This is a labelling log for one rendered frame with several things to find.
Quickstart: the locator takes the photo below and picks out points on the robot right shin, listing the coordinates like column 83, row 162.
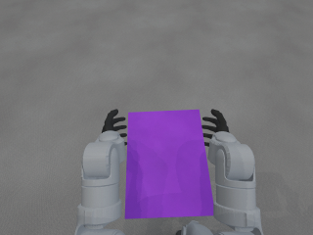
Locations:
column 193, row 221

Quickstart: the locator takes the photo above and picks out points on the right robot hand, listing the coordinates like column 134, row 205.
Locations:
column 219, row 121

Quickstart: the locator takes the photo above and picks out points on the left robot forearm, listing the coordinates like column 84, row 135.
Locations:
column 100, row 174

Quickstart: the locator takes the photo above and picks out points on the right robot thigh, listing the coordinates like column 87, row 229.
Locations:
column 195, row 229

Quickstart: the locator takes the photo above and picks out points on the right robot forearm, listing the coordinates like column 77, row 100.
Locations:
column 235, row 179

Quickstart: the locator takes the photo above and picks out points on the carton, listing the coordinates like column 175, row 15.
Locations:
column 166, row 166

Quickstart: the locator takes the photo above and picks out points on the left robot hand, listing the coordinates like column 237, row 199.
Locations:
column 110, row 121

